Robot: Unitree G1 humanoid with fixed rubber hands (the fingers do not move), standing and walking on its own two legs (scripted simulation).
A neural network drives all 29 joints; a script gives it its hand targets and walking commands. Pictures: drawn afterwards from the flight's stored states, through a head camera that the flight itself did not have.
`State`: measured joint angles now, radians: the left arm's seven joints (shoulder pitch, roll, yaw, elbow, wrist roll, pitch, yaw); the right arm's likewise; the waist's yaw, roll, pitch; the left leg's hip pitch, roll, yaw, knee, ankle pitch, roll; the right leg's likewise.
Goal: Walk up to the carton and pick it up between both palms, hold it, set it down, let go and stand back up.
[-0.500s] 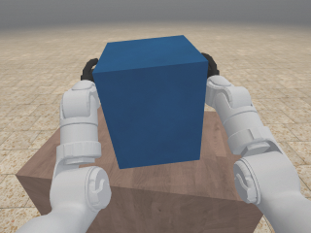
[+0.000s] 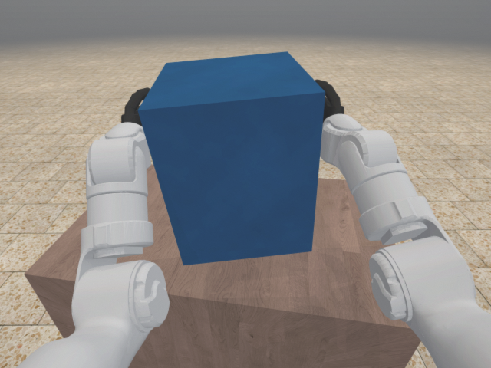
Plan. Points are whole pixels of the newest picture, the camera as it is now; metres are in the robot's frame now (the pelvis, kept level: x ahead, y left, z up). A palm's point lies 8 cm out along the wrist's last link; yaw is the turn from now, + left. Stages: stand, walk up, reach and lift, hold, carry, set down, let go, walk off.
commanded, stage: hold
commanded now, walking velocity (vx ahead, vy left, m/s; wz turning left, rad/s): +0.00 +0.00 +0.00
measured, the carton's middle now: (237, 154) +0.37 +0.01 +0.26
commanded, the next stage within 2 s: none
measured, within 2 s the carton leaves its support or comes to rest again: neither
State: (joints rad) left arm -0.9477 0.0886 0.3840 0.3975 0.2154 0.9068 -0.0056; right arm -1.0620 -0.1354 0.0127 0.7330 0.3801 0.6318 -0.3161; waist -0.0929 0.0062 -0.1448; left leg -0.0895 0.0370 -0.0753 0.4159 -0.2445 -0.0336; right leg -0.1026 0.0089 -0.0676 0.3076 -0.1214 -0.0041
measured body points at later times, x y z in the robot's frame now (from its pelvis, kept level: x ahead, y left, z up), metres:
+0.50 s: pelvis +0.00 +0.00 +0.00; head -0.10 +0.01 +0.44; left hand +0.38 +0.15 +0.30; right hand +0.37 -0.14 +0.31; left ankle +0.00 +0.14 -0.75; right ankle +0.03 -0.12 -0.75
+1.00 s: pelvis +0.00 -0.01 +0.00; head -0.10 +0.00 +0.44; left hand +0.39 +0.15 +0.31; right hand +0.38 -0.15 +0.31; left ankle +0.00 +0.14 -0.75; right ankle +0.03 -0.12 -0.75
